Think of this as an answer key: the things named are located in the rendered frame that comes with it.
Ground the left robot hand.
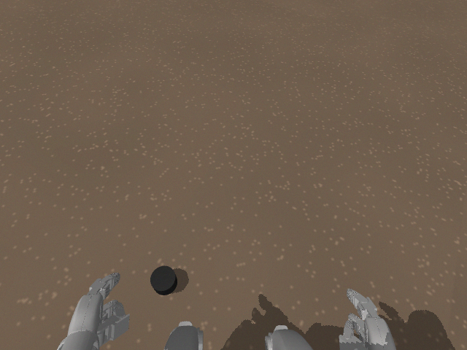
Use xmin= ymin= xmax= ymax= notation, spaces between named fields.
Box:
xmin=67 ymin=273 xmax=130 ymax=347

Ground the right robot hand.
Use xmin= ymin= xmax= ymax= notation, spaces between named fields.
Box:
xmin=339 ymin=289 xmax=396 ymax=350

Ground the left robot arm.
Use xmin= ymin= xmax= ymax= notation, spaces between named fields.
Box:
xmin=57 ymin=331 xmax=99 ymax=350

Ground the tin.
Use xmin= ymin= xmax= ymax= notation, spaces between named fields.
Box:
xmin=150 ymin=266 xmax=177 ymax=295

